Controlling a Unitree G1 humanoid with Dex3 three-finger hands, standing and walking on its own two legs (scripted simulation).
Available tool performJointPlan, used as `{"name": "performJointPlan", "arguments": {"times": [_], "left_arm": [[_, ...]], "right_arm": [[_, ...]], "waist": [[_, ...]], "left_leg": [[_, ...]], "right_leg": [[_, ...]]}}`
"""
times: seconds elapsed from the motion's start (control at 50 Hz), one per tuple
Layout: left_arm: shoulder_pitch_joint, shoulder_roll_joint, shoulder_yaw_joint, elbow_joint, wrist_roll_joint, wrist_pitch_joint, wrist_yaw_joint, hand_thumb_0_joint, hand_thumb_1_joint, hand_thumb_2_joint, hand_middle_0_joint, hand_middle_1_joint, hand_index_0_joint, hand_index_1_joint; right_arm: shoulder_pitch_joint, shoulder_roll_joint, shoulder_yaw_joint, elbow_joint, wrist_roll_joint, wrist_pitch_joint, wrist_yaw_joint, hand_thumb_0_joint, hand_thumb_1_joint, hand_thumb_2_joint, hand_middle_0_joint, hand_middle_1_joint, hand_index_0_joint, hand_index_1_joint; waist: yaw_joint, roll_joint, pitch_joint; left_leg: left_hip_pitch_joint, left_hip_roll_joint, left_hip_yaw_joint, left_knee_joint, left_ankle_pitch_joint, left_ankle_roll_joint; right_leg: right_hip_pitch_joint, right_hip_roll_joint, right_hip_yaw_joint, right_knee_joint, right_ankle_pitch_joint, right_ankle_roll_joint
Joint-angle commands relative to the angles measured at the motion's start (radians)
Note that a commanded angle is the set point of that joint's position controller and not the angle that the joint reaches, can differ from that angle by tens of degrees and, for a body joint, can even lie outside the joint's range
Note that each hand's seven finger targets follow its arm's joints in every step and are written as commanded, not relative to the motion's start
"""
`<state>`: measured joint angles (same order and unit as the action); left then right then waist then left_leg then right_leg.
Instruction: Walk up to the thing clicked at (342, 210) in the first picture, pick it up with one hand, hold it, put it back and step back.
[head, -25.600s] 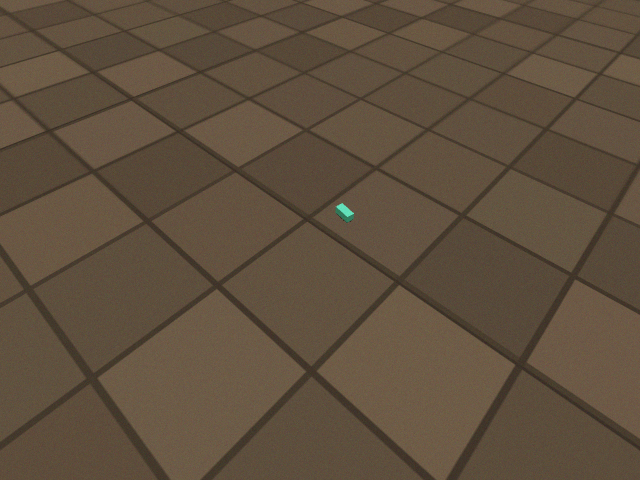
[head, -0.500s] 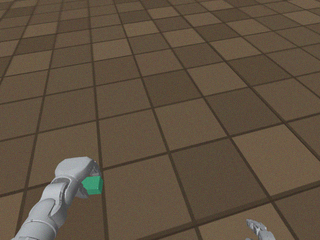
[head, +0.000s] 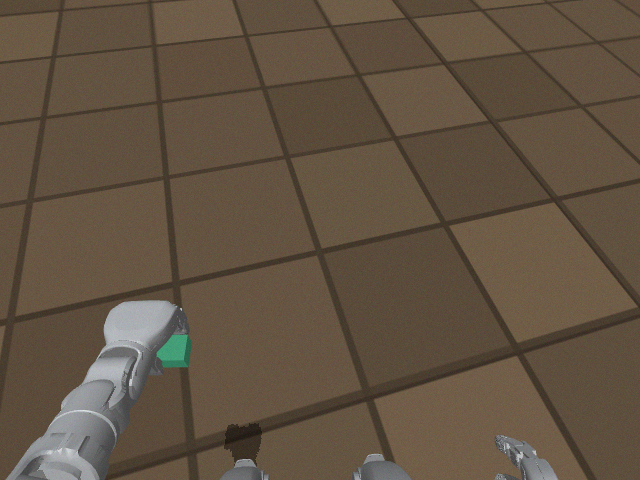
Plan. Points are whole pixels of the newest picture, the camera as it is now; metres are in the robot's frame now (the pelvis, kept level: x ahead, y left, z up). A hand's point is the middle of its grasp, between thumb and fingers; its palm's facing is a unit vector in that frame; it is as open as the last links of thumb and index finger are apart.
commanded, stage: crouch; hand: left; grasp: from above
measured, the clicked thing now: (159, 351) +0.34 +0.23 -0.13
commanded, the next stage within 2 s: lower in 1.54 s
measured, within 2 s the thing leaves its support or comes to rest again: neither
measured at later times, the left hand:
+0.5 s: hand (189, 371) +0.37 +0.24 -0.35, palm faces -0.48 +0.02 -0.88, open 6.7 cm
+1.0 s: hand (204, 377) +0.39 +0.24 -0.48, palm faces -0.46 -0.01 -0.89, open 6.7 cm
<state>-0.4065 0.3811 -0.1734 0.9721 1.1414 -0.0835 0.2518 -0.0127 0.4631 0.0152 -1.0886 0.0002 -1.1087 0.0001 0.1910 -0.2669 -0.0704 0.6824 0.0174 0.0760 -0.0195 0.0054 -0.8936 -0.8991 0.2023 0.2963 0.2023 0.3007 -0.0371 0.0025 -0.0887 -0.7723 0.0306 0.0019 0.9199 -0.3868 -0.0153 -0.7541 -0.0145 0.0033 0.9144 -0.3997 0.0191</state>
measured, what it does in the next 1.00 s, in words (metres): lowers itself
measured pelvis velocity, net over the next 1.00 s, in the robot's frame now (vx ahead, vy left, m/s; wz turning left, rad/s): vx -0.05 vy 0.00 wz -0.07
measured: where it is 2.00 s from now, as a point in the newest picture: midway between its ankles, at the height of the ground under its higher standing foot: outside the picture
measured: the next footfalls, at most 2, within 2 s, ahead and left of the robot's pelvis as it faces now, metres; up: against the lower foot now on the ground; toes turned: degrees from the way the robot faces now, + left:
none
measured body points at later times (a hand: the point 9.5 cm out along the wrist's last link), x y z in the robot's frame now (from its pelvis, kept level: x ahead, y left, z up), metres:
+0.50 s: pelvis -0.05 +0.01 -0.20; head +0.14 +0.02 +0.20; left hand +0.39 +0.23 -0.30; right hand -0.01 -0.26 -0.34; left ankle +0.03 +0.13 -0.69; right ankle +0.02 -0.13 -0.69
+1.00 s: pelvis -0.05 +0.00 -0.31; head +0.18 +0.03 +0.07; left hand +0.41 +0.24 -0.43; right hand +0.01 -0.28 -0.44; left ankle +0.03 +0.13 -0.69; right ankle +0.02 -0.13 -0.69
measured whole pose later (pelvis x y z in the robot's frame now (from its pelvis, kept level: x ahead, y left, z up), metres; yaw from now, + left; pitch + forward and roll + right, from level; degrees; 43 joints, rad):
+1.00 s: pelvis -0.05 +0.00 -0.31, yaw -4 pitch +37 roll -5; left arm -0.85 0.56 0.03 1.33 1.21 -0.12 0.41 -0.01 0.44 0.06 -1.08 -0.04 -1.10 -0.02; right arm 0.12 -0.25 -0.04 0.76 -0.12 -0.07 0.09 0.00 -0.91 -0.90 0.20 0.30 0.20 0.30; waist -0.17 0.01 -0.13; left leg -2.12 0.03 -0.09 2.15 -0.68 -0.01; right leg -2.07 0.01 -0.04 2.10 -0.69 0.03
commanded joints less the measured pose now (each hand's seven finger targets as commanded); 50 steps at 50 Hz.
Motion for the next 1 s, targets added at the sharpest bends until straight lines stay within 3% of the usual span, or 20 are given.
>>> {"name": "performJointPlan", "arguments": {"times": [0.0,0.06,0.12,0.22,0.28,0.34,0.38,0.42,0.46,0.52,0.54,0.58,0.6,0.62,0.66,0.78,0.84,0.86,0.96,0.98], "left_arm": [[-0.407,0.177,0.076,-0.051,0.032,0.0,0.111,0.0,0.877,0.155,-1.278,-0.055,-1.283,-0.055],[-0.45,0.213,0.1,-0.026,0.042,0.005,0.139,0.0,0.864,0.198,-1.26,-0.089,-1.264,-0.088],[-0.499,0.21,0.102,0.013,0.043,0.022,0.159,0.0,0.88,0.201,-1.273,-0.08,-1.277,-0.08],[-0.579,0.296,0.163,-0.002,0.031,0.048,0.174,0.0,0.884,0.259,-1.287,-0.099,-1.284,-0.105],[-0.6,0.274,0.149,0.077,0.023,0.058,0.158,0.0,0.869,0.211,-1.267,-0.085,-1.271,-0.084],[-0.611,0.309,0.176,0.061,0.005,0.045,0.132,0.0,0.883,0.247,-1.283,-0.082,-1.281,-0.087],[-0.59,0.26,0.157,0.137,0.0,0.033,0.119,0.0,0.93,0.255,-1.307,-0.108,-1.311,-0.107],[-0.628,0.272,0.158,0.134,0.004,0.01,0.114,0.0,0.961,0.234,-1.313,-0.114,-1.326,-0.104],[-0.655,0.324,0.179,0.116,0.016,-0.015,0.116,0.0,0.924,0.25,-1.295,-0.107,-1.304,-0.102],[-0.664,0.338,0.194,0.119,0.035,-0.043,0.135,0.0,0.964,0.281,-1.313,-0.139,-1.326,-0.129],[-0.704,0.301,0.164,0.093,0.04,-0.055,0.142,0.0,0.967,0.27,-1.315,-0.135,-1.329,-0.123],[-0.716,0.414,0.237,0.074,0.076,-0.066,0.178,0.0,0.942,0.273,-1.307,-0.133,-1.318,-0.126],[-0.674,0.391,0.233,0.137,0.083,-0.062,0.189,0.0,0.933,0.243,-1.297,-0.118,-1.312,-0.106],[-0.733,0.385,0.229,0.081,0.084,-0.068,0.202,0.0,0.926,0.245,-1.3,-0.101,-1.31,-0.094],[-0.747,0.388,0.237,0.142,0.11,-0.06,0.222,0.0,0.898,0.241,-1.29,-0.08,-1.294,-0.079],[-0.764,0.407,0.247,0.135,0.09,-0.037,0.234,0.0,0.836,0.247,-1.263,-0.058,-1.256,-0.069],[-0.725,0.356,0.225,0.197,0.069,-0.032,0.214,0.0,0.898,0.283,-1.293,-0.096,-1.291,-0.101],[-0.755,0.399,0.24,0.168,0.067,-0.037,0.21,0.0,0.88,0.282,-1.286,-0.084,-1.279,-0.094],[-0.713,0.376,0.229,0.245,0.059,-0.048,0.187,0.0,0.9,0.245,-1.27,-0.118,-1.28,-0.111],[-0.732,0.401,0.236,0.235,0.061,-0.055,0.182,0.0,0.874,0.22,-1.253,-0.115,-1.264,-0.105]], "right_arm": [[0.077,-0.147,-0.056,-0.07,-0.017,-0.042,0.001,0.0,-0.896,-0.9,0.199,0.3,0.199,0.3],[0.088,-0.152,-0.059,-0.064,-0.025,-0.056,-0.002,0.0,-0.893,-0.899,0.199,0.3,0.199,0.3],[0.103,-0.156,-0.063,-0.045,-0.036,-0.07,-0.01,0.0,-0.894,-0.899,0.199,0.299,0.199,0.299],[0.113,-0.168,-0.068,-0.028,-0.053,-0.09,-0.018,0.0,-0.891,-0.898,0.199,0.299,0.199,0.299],[0.112,-0.166,-0.061,-0.013,-0.061,-0.102,-0.018,0.0,-0.89,-0.897,0.199,0.299,0.199,0.299],[0.121,-0.174,-0.068,-0.013,-0.065,-0.113,-0.009,0.0,-0.888,-0.897,0.199,0.299,0.2,0.299],[0.127,-0.169,-0.06,-0.004,-0.069,-0.118,-0.003,0.0,-0.89,-0.897,0.199,0.299,0.199,0.299],[0.135,-0.171,-0.057,0.007,-0.071,-0.127,0.004,0.0,-0.888,-0.895,0.199,0.299,0.2,0.299],[0.137,-0.174,-0.049,0.009,-0.072,-0.134,0.013,0.0,-0.888,-0.896,0.2,0.299,0.2,0.299],[0.15,-0.184,-0.039,0.023,-0.083,-0.146,0.03,0.0,-0.888,-0.896,0.2,0.299,0.2,0.299],[0.142,-0.171,-0.031,0.016,-0.087,-0.151,0.037,0.0,-0.889,-0.896,0.2,0.299,0.2,0.299],[0.155,-0.191,-0.04,0.04,-0.093,-0.153,0.04,0.0,-0.892,-0.898,0.199,0.299,0.2,0.299],[0.156,-0.185,-0.032,0.04,-0.098,-0.154,0.047,0.0,-0.894,-0.898,0.199,0.299,0.2,0.299],[0.153,-0.185,-0.032,0.042,-0.101,-0.155,0.053,0.0,-0.893,-0.898,0.199,0.299,0.2,0.299],[0.16,-0.19,-0.033,0.054,-0.111,-0.157,0.061,0.0,-0.895,-0.9,0.199,0.299,0.199,0.299],[0.163,-0.192,-0.034,0.055,-0.125,-0.16,0.089,0.0,-0.902,-0.903,0.199,0.299,0.2,0.299],[0.162,-0.182,-0.031,0.055,-0.134,-0.158,0.102,0.0,-0.901,-0.901,0.199,0.299,0.2,0.299],[0.155,-0.186,-0.037,0.057,-0.13,-0.155,0.1,0.0,-0.9,-0.901,0.199,0.299,0.199,0.299],[0.148,-0.183,-0.033,0.058,-0.137,-0.149,0.112,0.0,-0.899,-0.9,0.2,0.299,0.2,0.299],[0.147,-0.188,-0.029,0.057,-0.135,-0.148,0.114,0.0,-0.902,-0.901,0.199,0.299,0.2,0.299]], "waist": [[-0.052,0.01,-0.397],[-0.041,0.073,-0.472],[-0.065,0.098,-0.541],[-0.065,0.122,-0.651],[-0.095,0.113,-0.613],[-0.084,0.121,-0.679],[-0.11,0.094,-0.652],[-0.132,0.083,-0.646],[-0.127,0.088,-0.674],[-0.134,0.121,-0.705],[-0.137,0.148,-0.733],[-0.112,0.205,-0.789],[-0.122,0.199,-0.741],[-0.119,0.235,-0.773],[-0.132,0.256,-0.755],[-0.129,0.264,-0.822],[-0.154,0.198,-0.783],[-0.136,0.2,-0.803],[-0.151,0.151,-0.711],[-0.152,0.154,-0.706]], "left_leg": [[-0.011,-0.045,0.028,0.149,0.175,0.027],[-0.108,-0.044,0.017,0.23,0.103,0.023],[-0.189,-0.037,0.003,0.326,0.079,0.025],[-0.311,-0.023,-0.03,0.428,-0.015,0.021],[-0.423,-0.023,-0.049,0.473,-0.1,0.018],[-0.465,-0.024,-0.058,0.535,-0.134,0.019],[-0.55,-0.03,-0.053,0.587,-0.173,0.026],[-0.607,-0.033,-0.056,0.64,-0.202,0.032],[-0.663,-0.037,-0.052,0.688,-0.201,0.035],[-0.653,-0.035,-0.066,0.743,-0.166,0.03],[-0.64,-0.033,-0.062,0.762,-0.149,0.029],[-0.627,-0.034,-0.052,0.795,-0.121,0.025],[-0.644,-0.032,-0.059,0.805,-0.116,0.02],[-0.633,-0.032,-0.057,0.813,-0.113,0.017],[-0.64,-0.028,-0.053,0.844,-0.096,0.018],[-0.673,-0.025,-0.023,0.95,0.004,0.031],[-0.749,-0.022,-0.024,0.993,-0.012,0.039],[-0.768,-0.022,-0.021,1.001,-0.017,0.041],[-0.869,-0.022,-0.018,1.047,-0.068,0.046],[-0.892,-0.023,-0.019,1.053,-0.072,0.046]], "right_leg": [[-0.097,0.035,-0.007,0.074,0.187,-0.033],[-0.222,0.038,-0.022,0.185,0.11,-0.045],[-0.353,0.043,-0.034,0.289,0.086,-0.05],[-0.49,0.036,-0.046,0.429,0.006,-0.055],[-0.596,0.039,-0.055,0.494,-0.069,-0.058],[-0.65,0.037,-0.062,0.559,-0.106,-0.061],[-0.695,0.038,-0.065,0.591,-0.137,-0.06],[-0.745,0.037,-0.067,0.619,-0.16,-0.059],[-0.77,0.038,-0.068,0.66,-0.164,-0.058],[-0.851,0.03,-0.079,0.725,-0.134,-0.058],[-0.866,0.034,-0.082,0.745,-0.117,-0.06],[-0.884,0.034,-0.082,0.779,-0.094,-0.061],[-0.919,0.029,-0.088,0.804,-0.095,-0.06],[-0.937,0.031,-0.089,0.82,-0.094,-0.064],[-0.974,0.031,-0.094,0.845,-0.08,-0.063],[-0.942,0.04,-0.092,0.899,0.02,-0.056],[-0.929,0.045,-0.096,0.918,0.022,-0.047],[-0.927,0.049,-0.093,0.927,0.022,-0.048],[-0.955,0.056,-0.097,0.953,-0.013,-0.043],[-0.961,0.056,-0.099,0.966,-0.02,-0.043]]}}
